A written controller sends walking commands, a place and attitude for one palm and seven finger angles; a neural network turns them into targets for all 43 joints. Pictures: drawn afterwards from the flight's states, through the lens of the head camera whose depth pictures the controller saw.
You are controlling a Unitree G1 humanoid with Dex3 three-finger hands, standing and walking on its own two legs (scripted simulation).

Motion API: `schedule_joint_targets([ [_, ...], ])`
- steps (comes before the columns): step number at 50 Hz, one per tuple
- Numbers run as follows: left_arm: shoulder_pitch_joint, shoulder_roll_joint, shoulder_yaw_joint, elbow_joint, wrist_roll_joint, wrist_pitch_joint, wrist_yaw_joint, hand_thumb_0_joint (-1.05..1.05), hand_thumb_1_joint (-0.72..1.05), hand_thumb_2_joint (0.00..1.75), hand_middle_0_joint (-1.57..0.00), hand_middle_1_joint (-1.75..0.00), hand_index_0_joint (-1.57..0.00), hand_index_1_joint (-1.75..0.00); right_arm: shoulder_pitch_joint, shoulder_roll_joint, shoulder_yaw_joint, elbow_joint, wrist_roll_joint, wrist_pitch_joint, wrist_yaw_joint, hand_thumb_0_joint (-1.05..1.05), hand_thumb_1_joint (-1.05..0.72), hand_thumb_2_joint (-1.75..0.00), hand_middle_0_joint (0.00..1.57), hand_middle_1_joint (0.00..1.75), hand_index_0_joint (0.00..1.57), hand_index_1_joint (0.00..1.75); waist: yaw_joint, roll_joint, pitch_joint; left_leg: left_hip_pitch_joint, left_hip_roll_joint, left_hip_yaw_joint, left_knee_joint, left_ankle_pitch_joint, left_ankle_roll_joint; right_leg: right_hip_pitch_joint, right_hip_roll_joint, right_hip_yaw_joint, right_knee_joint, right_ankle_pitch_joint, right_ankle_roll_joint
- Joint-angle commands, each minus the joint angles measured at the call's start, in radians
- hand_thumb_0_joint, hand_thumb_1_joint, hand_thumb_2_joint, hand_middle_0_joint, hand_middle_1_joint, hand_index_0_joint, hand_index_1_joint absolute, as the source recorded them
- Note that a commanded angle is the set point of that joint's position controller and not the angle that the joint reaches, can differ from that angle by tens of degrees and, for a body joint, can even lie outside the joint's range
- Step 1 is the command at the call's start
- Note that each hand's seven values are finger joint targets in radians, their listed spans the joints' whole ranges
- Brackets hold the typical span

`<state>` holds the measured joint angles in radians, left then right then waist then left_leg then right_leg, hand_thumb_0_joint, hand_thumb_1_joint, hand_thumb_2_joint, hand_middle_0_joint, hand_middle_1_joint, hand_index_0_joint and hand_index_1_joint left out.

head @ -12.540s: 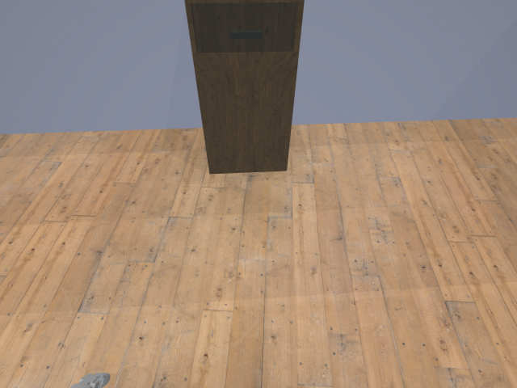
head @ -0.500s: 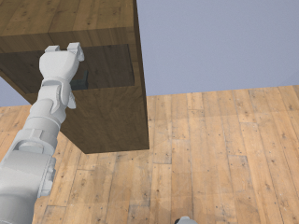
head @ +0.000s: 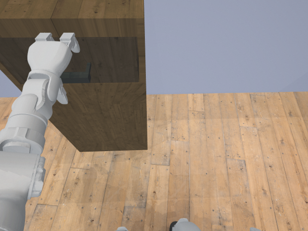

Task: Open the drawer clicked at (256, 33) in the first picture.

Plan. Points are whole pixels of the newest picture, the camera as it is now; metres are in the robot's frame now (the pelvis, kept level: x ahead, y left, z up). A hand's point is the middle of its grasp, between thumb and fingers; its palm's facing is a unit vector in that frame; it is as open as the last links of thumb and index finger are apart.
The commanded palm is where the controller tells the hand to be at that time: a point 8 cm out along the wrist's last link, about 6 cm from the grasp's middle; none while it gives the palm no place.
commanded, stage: move the hooked fingers above the handle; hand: left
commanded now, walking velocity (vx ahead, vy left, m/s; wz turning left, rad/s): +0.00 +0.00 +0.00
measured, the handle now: (69, 72) +0.56 +0.23 +0.04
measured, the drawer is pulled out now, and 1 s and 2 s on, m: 0.00 0.00 0.00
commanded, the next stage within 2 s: none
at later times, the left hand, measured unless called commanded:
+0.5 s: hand (43, 74) +0.50 +0.26 +0.09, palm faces +0.08 +0.02 -1.00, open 13.8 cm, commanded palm +0.47 +0.25 +0.15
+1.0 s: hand (42, 77) +0.49 +0.27 +0.09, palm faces -0.02 +0.08 -1.00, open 13.9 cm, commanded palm +0.46 +0.24 +0.15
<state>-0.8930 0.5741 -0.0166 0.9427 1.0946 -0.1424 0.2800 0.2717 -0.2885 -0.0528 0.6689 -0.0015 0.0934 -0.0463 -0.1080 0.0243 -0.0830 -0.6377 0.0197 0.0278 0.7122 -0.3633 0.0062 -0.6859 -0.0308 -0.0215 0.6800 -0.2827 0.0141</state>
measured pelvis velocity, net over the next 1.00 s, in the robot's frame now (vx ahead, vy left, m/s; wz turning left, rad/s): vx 0.02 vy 0.00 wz -0.03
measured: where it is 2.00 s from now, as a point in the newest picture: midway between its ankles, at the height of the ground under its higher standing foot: outside the picture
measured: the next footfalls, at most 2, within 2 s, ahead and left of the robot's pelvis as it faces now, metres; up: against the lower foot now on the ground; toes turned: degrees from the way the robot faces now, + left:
none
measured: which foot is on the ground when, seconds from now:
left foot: down 0.00-1.00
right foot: down 0.00-1.00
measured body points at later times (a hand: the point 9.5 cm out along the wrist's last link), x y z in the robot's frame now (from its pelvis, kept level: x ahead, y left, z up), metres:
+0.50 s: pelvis +0.01 +0.01 +0.00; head +0.10 +0.00 +0.44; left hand +0.49 +0.26 +0.15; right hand +0.04 -0.27 -0.13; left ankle -0.02 +0.11 -0.71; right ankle +0.02 -0.13 -0.71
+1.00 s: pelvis +0.02 +0.00 +0.01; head +0.10 -0.04 +0.45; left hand +0.48 +0.26 +0.15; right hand +0.07 -0.26 -0.14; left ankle -0.02 +0.11 -0.71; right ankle +0.02 -0.13 -0.71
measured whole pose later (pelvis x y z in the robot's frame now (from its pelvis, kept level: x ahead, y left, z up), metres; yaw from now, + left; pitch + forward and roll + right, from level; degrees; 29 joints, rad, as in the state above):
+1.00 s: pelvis +0.02 +0.00 +0.01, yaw -2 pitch +15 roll +0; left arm -0.77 0.57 0.03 0.95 1.07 0.02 0.22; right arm 0.29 -0.25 -0.03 0.68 0.01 0.14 -0.04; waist -0.05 0.08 -0.09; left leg -0.54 0.03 0.06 0.62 -0.35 0.01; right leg -0.62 -0.02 0.01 0.62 -0.28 0.02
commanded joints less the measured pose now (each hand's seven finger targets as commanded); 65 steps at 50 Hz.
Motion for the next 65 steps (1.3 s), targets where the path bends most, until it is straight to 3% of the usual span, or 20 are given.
schedule_joint_targets([
  [1, -0.453, 0.384, 0.128, -0.029, -0.004, 0.191, 0.029, 0.0, -0.5, 0.3, -0.3, -1.2, -0.3, -1.2, 0.122, -0.14, -0.032, -0.045, -0.003, 0.006, 0.009, 0.0, -0.9, -0.9, 0.2, 0.3, 0.2, 0.3, 0.045, 0.061, -0.557, 0.191, -0.048, 0.024, -0.072, 0.453, 0.016, 0.394, 0.056, -0.013, -0.032, 0.389, -0.034],
  [4, -0.373, 0.244, 0.02, 0.012, -0.049, 0.206, -0.122, 0.0, -0.5, 0.3, -0.3, -1.2, -0.3, -1.2, 0.159, -0.15, -0.046, -0.059, 0.019, 0.022, -0.002, 0.0, -0.9, -0.9, 0.2, 0.3, 0.2, 0.3, 0.014, -0.049, -0.534, 0.233, -0.032, 0.027, -0.096, 0.485, 0.029, 0.413, 0.056, -0.017, -0.075, 0.43, -0.024],
  [6, -0.315, 0.273, 0.045, 0.019, -0.058, 0.179, -0.183, 0.0, -0.5, 0.3, -0.3, -1.2, -0.3, -1.2, 0.147, -0.161, -0.039, -0.064, 0.023, 0.041, -0.013, 0.0, -0.9, -0.9, 0.2, 0.3, 0.2, 0.3, 0.023, -0.115, -0.442, 0.206, -0.031, 0.029, -0.123, 0.426, 0.037, 0.404, 0.058, -0.017, -0.099, 0.39, -0.022],
  [8, -0.309, 0.192, -0.01, -0.013, -0.076, 0.118, -0.234, 0.0, -0.5, 0.3, -0.3, -1.2, -0.3, -1.2, 0.14, -0.155, -0.036, -0.071, 0.027, 0.039, -0.025, 0.0, -0.9, -0.9, 0.2, 0.3, 0.2, 0.3, 0.002, -0.151, -0.316, 0.184, -0.031, 0.022, -0.146, 0.34, 0.043, 0.36, 0.055, -0.016, -0.133, 0.32, -0.025],
  [10, -0.31, 0.208, 0.006, -0.097, -0.074, 0.026, -0.254, 0.0, -0.5, 0.3, -0.3, -1.2, -0.3, -1.2, 0.137, -0.151, -0.037, -0.076, 0.021, 0.033, -0.033, 0.0, -0.9, -0.9, 0.2, 0.3, 0.2, 0.3, 0.012, -0.106, -0.266, 0.2, -0.033, 0.011, -0.151, 0.295, 0.046, 0.314, 0.058, -0.008, -0.138, 0.251, -0.034],
  [15, -0.369, 0.345, 0.172, -0.338, -0.068, -0.149, -0.152, 0.0, -0.5, 0.3, -0.3, -1.2, -0.3, -1.2, 0.158, -0.12, -0.055, -0.084, -0.003, 0.017, -0.032, 0.0, -0.9, -0.9, 0.2, 0.3, 0.2, 0.3, 0.061, 0.079, -0.423, 0.288, -0.034, -0.01, -0.105, 0.485, 0.029, 0.322, 0.065, -0.001, -0.07, 0.316, -0.052],
  [18, -0.372, 0.44, 0.271, -0.318, -0.051, -0.121, -0.031, 0.0, -0.5, 0.3, -0.3, -1.2, -0.3, -1.2, 0.146, -0.127, -0.054, -0.058, -0.014, 0.014, -0.012, 0.0, -0.9, -0.9, 0.2, 0.3, 0.2, 0.3, 0.078, 0.099, -0.438, 0.248, -0.035, -0.015, -0.076, 0.541, 0.016, 0.309, 0.068, -0.013, -0.034, 0.334, -0.053],
  [22, -0.413, 0.353, 0.168, -0.2, -0.01, 0.024, 0.069, 0.0, -0.5, 0.3, -0.3, -1.2, -0.3, -1.2, 0.141, -0.135, -0.056, -0.032, -0.013, 0.0, 0.012, 0.0, -0.9, -0.9, 0.2, 0.3, 0.2, 0.3, 0.039, 0.11, -0.441, 0.228, -0.034, -0.003, -0.08, 0.472, 0.006, 0.269, 0.065, -0.029, -0.034, 0.304, -0.048],
  [28, -0.499, -0.007, -0.17, -0.162, -0.075, 0.15, -0.121, 0.0, -0.5, 0.3, -0.3, -1.2, -0.3, -1.2, 0.184, -0.147, -0.081, -0.02, 0.009, 0.007, 0.015, 0.0, -0.9, -0.9, 0.2, 0.3, 0.2, 0.3, -0.063, 0.032, -0.496, 0.43, -0.013, -0.024, -0.077, 0.561, 0.018, 0.219, 0.071, -0.027, -0.106, 0.315, -0.031],
  [33, -0.484, 0.071, -0.106, -0.277, -0.116, 0.015, -0.25, 0.0, -0.5, 0.3, -0.3, -1.2, -0.3, -1.2, 0.143, -0.142, -0.062, -0.03, -0.002, 0.02, -0.018, 0.0, -0.9, -0.9, 0.2, 0.3, 0.2, 0.3, -0.042, 0.034, -0.381, 0.412, -0.025, -0.041, -0.088, 0.528, 0.026, 0.222, 0.066, -0.024, -0.116, 0.291, -0.038],
  [37, -0.405, 0.302, 0.134, -0.222, -0.074, -0.05, -0.149, 0.0, -0.5, 0.3, -0.3, -1.2, -0.3, -1.2, 0.131, -0.123, -0.039, -0.05, -0.001, 0.025, -0.015, 0.0, -0.9, -0.9, 0.2, 0.3, 0.2, 0.3, 0.055, 0.043, -0.331, 0.261, -0.036, -0.033, -0.101, 0.496, 0.016, 0.282, 0.063, -0.023, -0.065, 0.303, -0.058],
  [38, -0.373, 0.397, 0.219, -0.214, -0.061, -0.045, -0.107, 0.0, -0.5, 0.3, -0.3, -1.2, -0.3, -1.2, 0.115, -0.127, -0.031, -0.057, -0.007, 0.029, -0.013, 0.0, -0.9, -0.9, 0.2, 0.3, 0.2, 0.3, 0.096, 0.057, -0.352, 0.214, -0.042, -0.025, -0.102, 0.499, 0.013, 0.324, 0.062, -0.02, -0.048, 0.32, -0.062],
  [42, -0.291, 0.372, 0.193, -0.205, -0.007, 0.069, 0.043, 0.0, -0.5, 0.3, -0.3, -1.2, -0.3, -1.2, 0.056, -0.106, -0.018, -0.092, -0.008, 0.015, 0.003, 0.0, -0.9, -0.9, 0.2, 0.3, 0.2, 0.3, 0.131, 0.063, -0.419, 0.151, -0.046, 0.026, -0.097, 0.501, 0.004, 0.411, 0.053, -0.017, -0.021, 0.405, -0.056],
  [45, -0.23, 0.39, 0.201, -0.19, 0.0, 0.149, 0.049, 0.0, -0.5, 0.3, -0.3, -1.2, -0.3, -1.2, 0.06, -0.113, -0.027, -0.095, -0.002, 0.016, 0.006, 0.0, -0.9, -0.9, 0.2, 0.3, 0.2, 0.3, 0.137, -0.006, -0.559, 0.169, -0.043, 0.05, -0.103, 0.535, 0.013, 0.539, 0.045, -0.001, -0.025, 0.514, -0.041],
  [48, -0.252, 0.306, 0.114, -0.156, -0.036, 0.189, -0.049, 0.0, -0.5, 0.3, -0.3, -1.2, -0.3, -1.2, 0.092, -0.137, -0.048, -0.086, 0.013, 0.022, -0.009, 0.0, -0.9, -0.9, 0.2, 0.3, 0.2, 0.3, 0.052, -0.118, -0.546, 0.2, -0.039, 0.049, -0.119, 0.491, 0.034, 0.545, 0.049, 0.001, -0.072, 0.528, -0.021],
  [53, -0.434, -0.018, -0.194, -0.409, -0.14, 0.053, -0.248, 0.0, -0.5, 0.3, -0.3, -1.2, -0.3, -1.2, 0.095, -0.132, -0.062, -0.075, 0.017, 0.001, -0.044, 0.0, -0.9, -0.9, 0.2, 0.3, 0.2, 0.3, -0.073, -0.084, -0.381, 0.383, -0.041, 0.011, -0.127, 0.426, 0.06, 0.354, 0.055, -0.001, -0.164, 0.38, -0.012],
  [57, -0.517, 0.078, -0.115, -0.402, -0.142, -0.072, -0.256, 0.0, -0.5, 0.3, -0.3, -1.2, -0.3, -1.2, 0.127, -0.127, -0.051, -0.022, 0.005, -0.013, -0.053, 0.0, -0.9, -0.9, 0.2, 0.3, 0.2, 0.3, -0.057, 0.025, -0.298, 0.386, -0.054, -0.027, -0.114, 0.378, 0.042, 0.237, 0.054, -0.008, -0.144, 0.278, -0.035],
  [60, -0.487, 0.248, 0.066, -0.366, -0.104, -0.117, -0.16, 0.0, -0.5, 0.3, -0.3, -1.2, -0.3, -1.2, 0.139, -0.116, -0.051, -0.018, 0.0, -0.011, -0.04, 0.0, -0.9, -0.9, 0.2, 0.3, 0.2, 0.3, 0.017, 0.101, -0.376, 0.346, -0.058, -0.029, -0.092, 0.439, 0.021, 0.273, 0.055, -0.011, -0.091, 0.3, -0.054],
  [63, -0.404, 0.419, 0.24, -0.249, -0.066, -0.055, -0.031, 0.0, -0.5, 0.3, -0.3, -1.2, -0.3, -1.2, 0.109, -0.112, -0.031, -0.034, -0.008, -0.004, -0.018, 0.0, -0.9, -0.9, 0.2, 0.3, 0.2, 0.3, 0.093, 0.094, -0.42, 0.204, -0.067, -0.017, -0.085, 0.482, 0.008, 0.363, 0.055, -0.015, -0.036, 0.357, -0.057],
  [65, -0.368, 0.368, 0.174, -0.176, -0.037, 0.041, 0.04, 0.0, -0.5, 0.3, -0.3, -1.2, -0.3, -1.2, 0.063, -0.102, -0.016, -0.052, 0.0, -0.007, -0.007, 0.0, -0.9, -0.9, 0.2, 0.3, 0.2, 0.3, 0.101, 0.084, -0.38, 0.139, -0.062, 0.013, -0.096, 0.442, 0.001, 0.379, 0.049, -0.018, -0.033, 0.362, -0.052],
])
